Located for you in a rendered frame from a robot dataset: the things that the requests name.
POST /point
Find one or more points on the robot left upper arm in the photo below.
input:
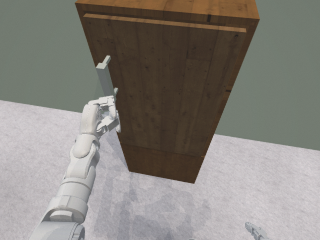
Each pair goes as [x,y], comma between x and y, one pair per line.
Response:
[56,230]

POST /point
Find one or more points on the robot left forearm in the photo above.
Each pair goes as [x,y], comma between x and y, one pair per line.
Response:
[70,201]

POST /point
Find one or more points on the cupboard door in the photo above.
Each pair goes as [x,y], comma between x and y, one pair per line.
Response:
[171,77]

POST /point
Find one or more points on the robot left hand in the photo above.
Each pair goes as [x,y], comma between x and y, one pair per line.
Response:
[95,123]

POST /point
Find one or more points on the handle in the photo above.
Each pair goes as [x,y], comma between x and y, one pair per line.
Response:
[105,78]

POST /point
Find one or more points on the robot right hand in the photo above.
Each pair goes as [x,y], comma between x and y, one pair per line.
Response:
[257,232]

